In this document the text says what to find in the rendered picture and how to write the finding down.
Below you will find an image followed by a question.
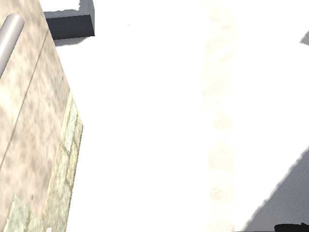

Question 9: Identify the robot right hand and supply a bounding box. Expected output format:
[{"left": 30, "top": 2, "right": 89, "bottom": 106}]
[{"left": 274, "top": 222, "right": 309, "bottom": 232}]

